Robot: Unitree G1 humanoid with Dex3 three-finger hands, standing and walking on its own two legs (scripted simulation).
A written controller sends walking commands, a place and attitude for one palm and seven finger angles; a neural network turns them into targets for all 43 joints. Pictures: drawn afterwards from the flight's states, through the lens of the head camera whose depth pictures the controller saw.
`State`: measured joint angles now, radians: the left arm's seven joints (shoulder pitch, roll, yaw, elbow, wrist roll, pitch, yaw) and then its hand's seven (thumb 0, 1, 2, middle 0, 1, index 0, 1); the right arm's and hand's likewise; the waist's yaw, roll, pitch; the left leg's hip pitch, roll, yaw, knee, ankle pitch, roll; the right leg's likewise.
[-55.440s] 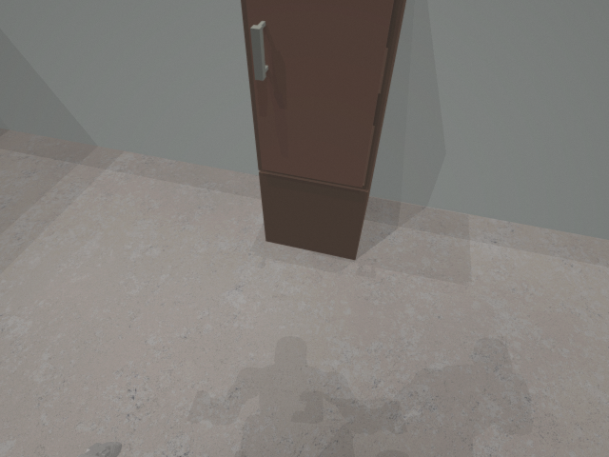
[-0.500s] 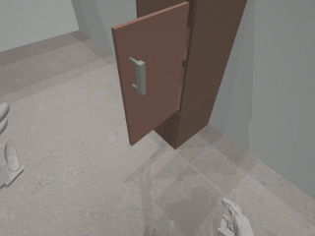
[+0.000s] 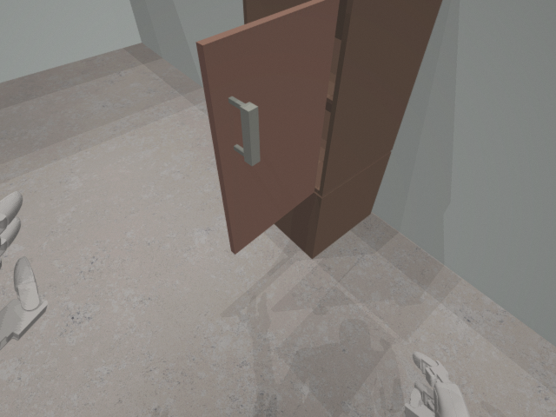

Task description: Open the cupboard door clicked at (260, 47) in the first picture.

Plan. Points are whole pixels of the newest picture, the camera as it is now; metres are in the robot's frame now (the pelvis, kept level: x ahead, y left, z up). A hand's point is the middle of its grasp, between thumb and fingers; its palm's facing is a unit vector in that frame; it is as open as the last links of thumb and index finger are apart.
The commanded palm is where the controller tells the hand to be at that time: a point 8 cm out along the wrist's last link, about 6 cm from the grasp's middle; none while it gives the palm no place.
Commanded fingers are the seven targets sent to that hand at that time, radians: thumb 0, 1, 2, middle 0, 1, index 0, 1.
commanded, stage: let the arm hang, fingers relaxed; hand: left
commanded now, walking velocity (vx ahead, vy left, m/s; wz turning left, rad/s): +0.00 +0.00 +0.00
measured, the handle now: (243, 131) +0.61 +0.10 +0.08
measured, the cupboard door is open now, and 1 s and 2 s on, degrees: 95 95 95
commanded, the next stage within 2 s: look to check the result in 1.18 s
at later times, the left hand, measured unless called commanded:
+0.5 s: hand out of the picture -0.04 +0.18 -0.17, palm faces +0.05 -0.98 -0.19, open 7.1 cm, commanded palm none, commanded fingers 0.00 0.90 0.90 -0.20 -0.30 -0.20 -0.30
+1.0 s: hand out of the picture +0.00 +0.18 -0.17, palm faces +0.06 -0.97 -0.22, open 7.3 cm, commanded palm none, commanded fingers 0.00 0.90 0.90 -0.20 -0.30 -0.20 -0.30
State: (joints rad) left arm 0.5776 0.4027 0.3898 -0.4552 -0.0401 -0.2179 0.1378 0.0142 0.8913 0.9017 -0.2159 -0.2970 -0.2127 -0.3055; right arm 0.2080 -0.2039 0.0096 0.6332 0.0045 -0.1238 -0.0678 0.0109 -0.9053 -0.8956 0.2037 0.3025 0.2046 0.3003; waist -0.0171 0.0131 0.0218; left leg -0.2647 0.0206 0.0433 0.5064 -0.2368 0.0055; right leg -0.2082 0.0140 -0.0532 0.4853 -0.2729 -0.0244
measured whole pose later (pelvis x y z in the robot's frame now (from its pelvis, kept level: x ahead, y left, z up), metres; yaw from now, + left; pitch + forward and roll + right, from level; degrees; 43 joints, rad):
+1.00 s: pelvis -0.02 +0.00 +0.00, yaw +2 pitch -2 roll +0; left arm 0.23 0.16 0.01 1.12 0.01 0.00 0.03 0.00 0.91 0.90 -0.20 -0.29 -0.20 -0.30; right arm 0.26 -0.15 -0.01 1.13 -0.02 0.01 -0.02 0.00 -0.91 -0.90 0.20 0.30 0.20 0.30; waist -0.01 0.03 0.04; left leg -0.23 0.00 0.02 0.43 -0.17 0.01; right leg -0.18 -0.01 -0.08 0.44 -0.23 -0.03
